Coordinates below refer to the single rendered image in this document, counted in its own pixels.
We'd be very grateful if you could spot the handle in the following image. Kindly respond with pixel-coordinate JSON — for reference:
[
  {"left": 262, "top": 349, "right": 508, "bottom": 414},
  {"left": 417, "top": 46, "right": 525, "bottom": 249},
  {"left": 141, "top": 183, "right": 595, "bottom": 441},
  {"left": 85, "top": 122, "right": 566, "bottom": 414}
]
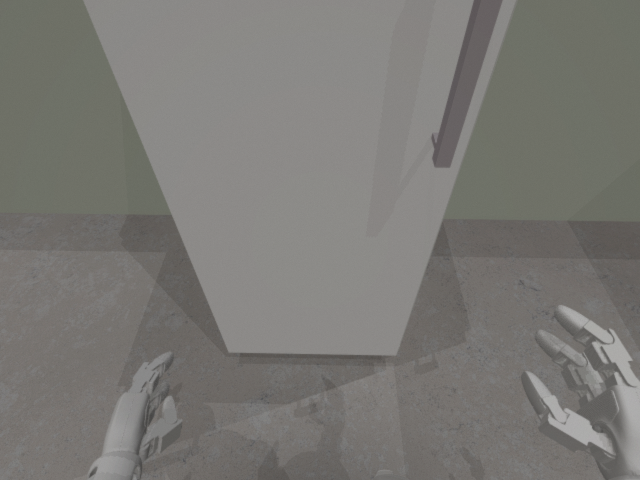
[{"left": 431, "top": 0, "right": 503, "bottom": 168}]

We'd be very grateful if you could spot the right robot shin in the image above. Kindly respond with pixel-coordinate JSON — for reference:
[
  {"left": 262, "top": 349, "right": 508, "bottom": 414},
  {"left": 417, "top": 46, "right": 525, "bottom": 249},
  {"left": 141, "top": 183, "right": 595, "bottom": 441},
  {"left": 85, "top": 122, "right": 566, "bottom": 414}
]
[{"left": 374, "top": 470, "right": 394, "bottom": 478}]

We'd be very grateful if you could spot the robot right hand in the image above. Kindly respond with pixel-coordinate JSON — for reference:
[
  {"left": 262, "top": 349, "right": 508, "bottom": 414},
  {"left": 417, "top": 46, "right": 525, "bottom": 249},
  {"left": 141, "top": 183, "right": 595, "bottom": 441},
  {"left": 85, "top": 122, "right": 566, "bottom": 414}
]
[{"left": 521, "top": 305, "right": 640, "bottom": 480}]

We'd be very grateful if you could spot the fridge door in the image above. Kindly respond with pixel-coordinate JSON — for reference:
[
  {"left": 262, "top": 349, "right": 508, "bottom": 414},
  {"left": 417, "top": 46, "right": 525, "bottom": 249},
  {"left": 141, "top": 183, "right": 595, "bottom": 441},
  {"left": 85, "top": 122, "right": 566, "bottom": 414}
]
[{"left": 83, "top": 0, "right": 516, "bottom": 356}]

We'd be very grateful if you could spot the robot left forearm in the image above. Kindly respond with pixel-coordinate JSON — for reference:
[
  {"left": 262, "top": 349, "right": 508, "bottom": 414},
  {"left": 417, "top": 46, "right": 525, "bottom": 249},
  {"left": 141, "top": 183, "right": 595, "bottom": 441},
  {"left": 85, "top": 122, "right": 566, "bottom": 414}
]
[{"left": 87, "top": 451, "right": 142, "bottom": 480}]

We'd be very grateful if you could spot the robot left hand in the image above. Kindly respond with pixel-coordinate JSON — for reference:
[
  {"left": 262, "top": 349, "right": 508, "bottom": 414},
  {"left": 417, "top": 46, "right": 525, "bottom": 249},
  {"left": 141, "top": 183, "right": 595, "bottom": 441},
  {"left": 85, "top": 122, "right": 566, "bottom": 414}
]
[{"left": 101, "top": 352, "right": 182, "bottom": 463}]

